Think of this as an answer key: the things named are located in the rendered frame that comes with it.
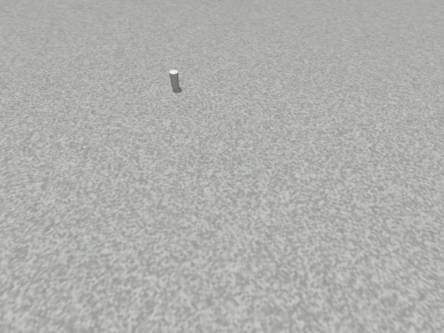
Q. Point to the cup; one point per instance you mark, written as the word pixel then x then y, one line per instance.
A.
pixel 174 78

